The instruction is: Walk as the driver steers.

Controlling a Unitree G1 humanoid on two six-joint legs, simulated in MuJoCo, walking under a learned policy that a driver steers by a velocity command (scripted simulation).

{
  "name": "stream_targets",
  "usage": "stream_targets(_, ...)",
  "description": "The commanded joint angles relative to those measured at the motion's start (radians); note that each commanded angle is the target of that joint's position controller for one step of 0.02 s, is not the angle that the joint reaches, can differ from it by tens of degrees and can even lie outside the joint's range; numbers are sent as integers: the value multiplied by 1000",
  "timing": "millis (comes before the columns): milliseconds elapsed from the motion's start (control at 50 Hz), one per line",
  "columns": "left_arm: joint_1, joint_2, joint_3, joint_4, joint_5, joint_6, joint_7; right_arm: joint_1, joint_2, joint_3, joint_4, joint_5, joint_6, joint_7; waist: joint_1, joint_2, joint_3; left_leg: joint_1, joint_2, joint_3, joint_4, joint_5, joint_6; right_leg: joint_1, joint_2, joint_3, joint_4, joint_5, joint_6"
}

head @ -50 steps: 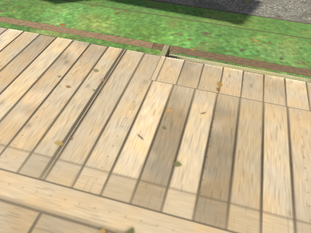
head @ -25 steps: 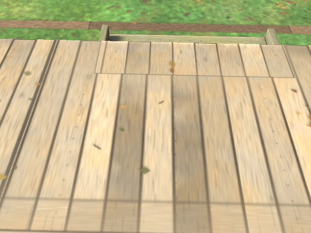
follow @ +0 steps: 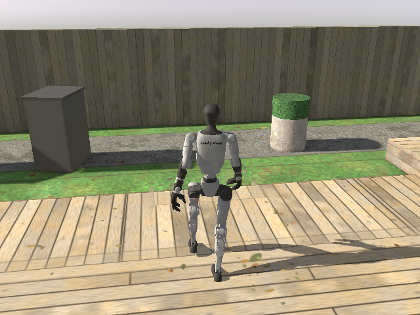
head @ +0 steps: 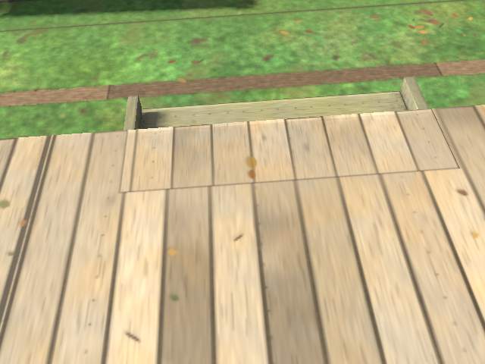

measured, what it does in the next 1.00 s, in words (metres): walks ahead: left foot, then right foot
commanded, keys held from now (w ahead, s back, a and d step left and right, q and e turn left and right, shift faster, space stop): w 0.48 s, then w+q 0.46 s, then q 0.06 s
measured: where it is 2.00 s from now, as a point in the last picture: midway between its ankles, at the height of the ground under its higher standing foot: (278, 279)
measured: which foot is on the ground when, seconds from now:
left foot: up 0.00-0.08, down 0.10-0.62, up 0.64-1.00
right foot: down 0.00-0.10, up 0.12-0.60, down 0.62-1.00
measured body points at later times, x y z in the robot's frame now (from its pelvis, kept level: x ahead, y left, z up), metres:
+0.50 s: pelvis +0.28 +0.03 +0.01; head +0.31 +0.03 +0.46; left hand +0.46 +0.25 -0.11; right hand +0.22 -0.21 -0.13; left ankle +0.19 +0.11 -0.74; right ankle +0.44 -0.11 -0.69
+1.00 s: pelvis +0.54 -0.01 +0.01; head +0.57 -0.01 +0.46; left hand +0.47 +0.24 -0.13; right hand +0.72 -0.22 -0.12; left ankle +0.65 +0.16 -0.68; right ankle +0.48 -0.09 -0.74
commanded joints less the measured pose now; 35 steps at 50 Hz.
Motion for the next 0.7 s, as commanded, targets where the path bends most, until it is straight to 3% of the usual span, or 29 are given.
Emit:
stream_targets(20,58,152,23,-12,9,-9,15,-116,-76,-10,-105,7,-31,-1,-22,-117,34,15,-55,28,-92,-66,47,54,-305,94,82,838,-46)
stream_targets(60,23,174,26,-12,14,-15,14,64,-115,-28,-52,12,-38,-19,-105,-134,-50,252,-119,40,-129,-145,88,38,-298,73,251,1089,-24)
stream_targets(80,2,177,26,-13,10,-17,9,227,-137,-40,-3,8,-47,-32,-185,-112,-130,454,-113,31,-197,-95,116,-19,-271,44,429,1050,-12)
stream_targets(100,-2,145,15,-37,1,-23,3,397,-194,-58,31,-16,-53,-47,-248,-47,-246,716,54,-142,-196,-175,163,-202,-229,21,683,759,-4)
stream_targets(120,141,44,-1,-42,-45,-20,-6,458,-298,-86,41,-36,-49,-43,-188,200,-377,997,352,-644,-247,-192,333,-562,-32,-61,1096,-7,52)
stream_targets(140,85,157,21,-33,-10,-18,-1,385,-215,-73,45,6,-34,-28,-173,69,-322,906,333,-767,-357,-267,329,-668,-48,18,1182,-170,32)
stream_targets(160,-6,150,24,-62,-2,-17,-4,268,-161,-58,26,16,-35,-24,-131,20,-139,741,297,-585,-381,-284,299,-709,-107,23,1158,-86,31)
stream_targets(180,-59,129,18,-75,2,-19,-10,220,-108,-44,25,10,-42,-19,-118,-35,-68,628,250,-474,-415,-206,272,-695,-142,13,1105,-35,32)
stream_targets(200,-74,113,18,-79,7,-10,-16,218,-86,-36,38,8,-49,-22,-95,-26,-24,552,202,-382,-437,-129,239,-668,-168,3,1054,-18,34)
stream_targets(240,-50,79,11,-76,22,13,-31,244,-65,-25,74,12,-63,-26,-58,17,-19,472,147,-275,-472,-32,205,-600,-191,-18,984,3,54)
stream_targets(300,-107,64,7,-98,26,28,-44,302,-101,-34,109,21,-79,-23,-51,23,-4,464,127,-202,-514,38,212,-658,-218,-61,911,57,81)
stream_targets(360,-260,65,1,-151,22,31,-48,349,-103,-33,129,23,-78,-21,-79,20,35,482,98,-148,-547,71,202,-738,-245,-99,758,170,108)
stream_targets(420,-381,45,-13,-189,14,27,-51,394,-105,-31,145,24,-77,-21,-111,27,40,504,76,-99,-540,146,179,-702,-229,-135,569,269,116)
stream_targets(520,-500,62,-13,-233,10,20,-44,467,-117,-31,175,16,-70,-33,-143,30,47,641,127,-127,-477,252,176,-679,-196,-140,417,263,93)
stream_targets(560,-478,78,-7,-236,10,10,-40,449,-136,-36,175,10,-64,-40,-118,33,37,682,146,-149,-411,349,169,-628,-176,-132,371,189,74)
stream_targets(600,-303,107,9,-183,15,-8,-27,410,-154,-40,168,12,-59,-42,-34,21,-47,659,114,-135,-215,505,142,-390,-125,-146,278,151,46)
stream_targets(620,-140,149,26,-134,31,-22,-15,403,-137,-35,159,19,-59,-39,27,-19,-149,546,63,-102,-20,399,123,-146,-174,-100,253,176,17)
stream_targets(640,6,249,50,-127,60,-29,1,427,-62,-16,112,45,-61,-34,56,-160,-305,291,-28,-46,301,11,90,141,-457,215,226,68,-46)
stream_targets(660,-1,293,65,-124,45,-12,-7,526,-32,-16,117,58,-51,-40,7,-300,-384,66,-140,-37,527,-545,81,234,-621,540,117,41,-127)
stream_targets(680,-88,199,46,-141,22,-1,-11,448,-123,-41,129,31,-36,-46,-16,-129,-243,11,-68,-103,584,-465,93,100,-558,457,93,-67,-92)
stream_targets(700,-175,134,28,-153,14,-5,-14,390,-102,-42,116,26,-37,-36,-42,-99,-112,11,-33,-107,557,-374,90,-50,-513,310,50,-44,-64)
